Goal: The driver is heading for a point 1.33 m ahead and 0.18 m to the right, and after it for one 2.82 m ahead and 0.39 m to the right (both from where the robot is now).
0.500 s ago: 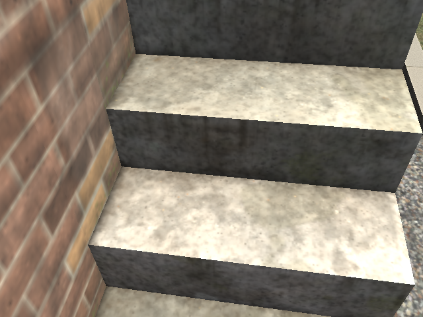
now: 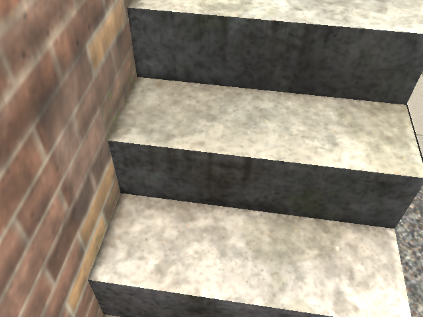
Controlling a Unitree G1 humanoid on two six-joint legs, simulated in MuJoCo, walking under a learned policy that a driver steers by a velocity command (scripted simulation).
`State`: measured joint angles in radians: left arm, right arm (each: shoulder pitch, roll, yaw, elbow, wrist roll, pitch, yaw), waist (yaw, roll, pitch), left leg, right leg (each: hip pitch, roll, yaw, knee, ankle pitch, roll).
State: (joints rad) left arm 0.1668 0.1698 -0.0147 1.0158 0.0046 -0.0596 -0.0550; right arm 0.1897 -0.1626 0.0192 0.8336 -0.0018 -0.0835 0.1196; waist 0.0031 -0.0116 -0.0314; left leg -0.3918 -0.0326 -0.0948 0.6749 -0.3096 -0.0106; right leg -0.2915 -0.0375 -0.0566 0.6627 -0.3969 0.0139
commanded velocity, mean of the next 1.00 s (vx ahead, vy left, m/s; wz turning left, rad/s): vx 0.50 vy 0.00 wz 0.00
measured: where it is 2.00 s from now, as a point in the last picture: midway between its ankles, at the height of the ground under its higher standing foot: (257, 97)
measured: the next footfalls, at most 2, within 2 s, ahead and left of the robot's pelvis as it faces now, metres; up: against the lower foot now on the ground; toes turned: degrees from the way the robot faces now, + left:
left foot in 0.84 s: +0.29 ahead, +0.04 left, +0.19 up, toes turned +5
right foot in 1.26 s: +0.49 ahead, -0.15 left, +0.39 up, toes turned -3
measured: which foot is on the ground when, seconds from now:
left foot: down 0.00-0.54, up 0.56-0.82, down 0.84-1.00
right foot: down 0.00-0.86, up 0.88-1.00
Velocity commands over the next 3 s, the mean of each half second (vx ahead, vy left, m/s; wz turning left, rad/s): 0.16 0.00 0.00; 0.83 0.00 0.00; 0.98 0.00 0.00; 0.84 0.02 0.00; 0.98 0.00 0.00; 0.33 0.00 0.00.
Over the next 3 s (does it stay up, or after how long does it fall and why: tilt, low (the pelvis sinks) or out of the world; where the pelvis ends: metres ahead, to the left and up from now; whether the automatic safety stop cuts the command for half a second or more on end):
stays up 1.34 -0.22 1.02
